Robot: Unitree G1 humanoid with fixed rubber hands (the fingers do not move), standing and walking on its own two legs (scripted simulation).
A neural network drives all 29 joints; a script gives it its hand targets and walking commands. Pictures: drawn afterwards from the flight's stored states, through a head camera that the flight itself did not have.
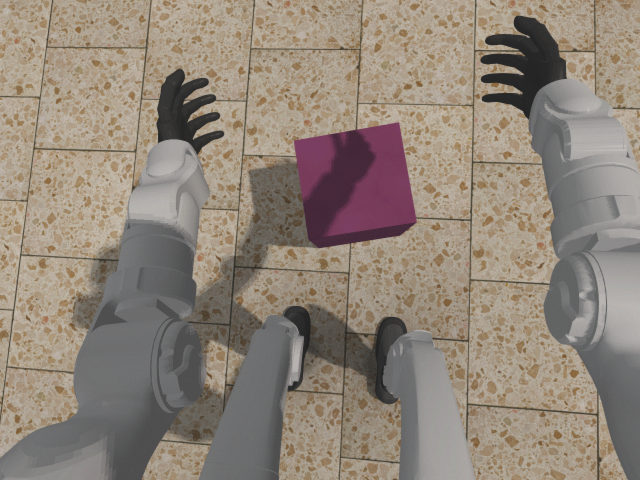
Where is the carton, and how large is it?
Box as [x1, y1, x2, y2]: [294, 122, 416, 247]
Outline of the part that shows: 398,122 294,140 308,239 318,247 399,235 416,222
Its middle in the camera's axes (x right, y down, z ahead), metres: +0.07 -0.10 +0.87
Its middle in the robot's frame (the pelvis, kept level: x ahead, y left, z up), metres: +0.52 +0.02 -0.52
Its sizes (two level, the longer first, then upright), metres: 0.210 0.200 0.250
